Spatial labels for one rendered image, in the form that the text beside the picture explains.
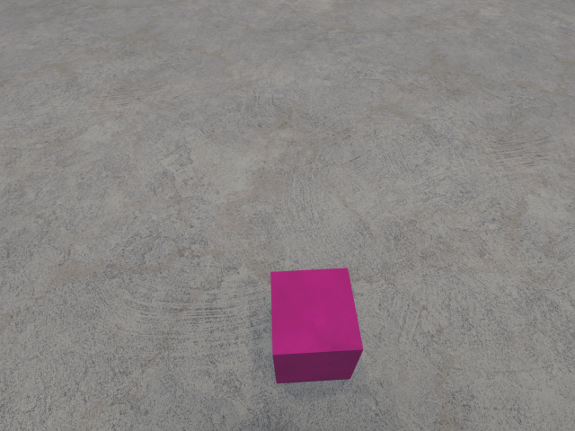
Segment carton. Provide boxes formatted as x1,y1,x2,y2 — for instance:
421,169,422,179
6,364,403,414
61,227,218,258
270,268,363,383

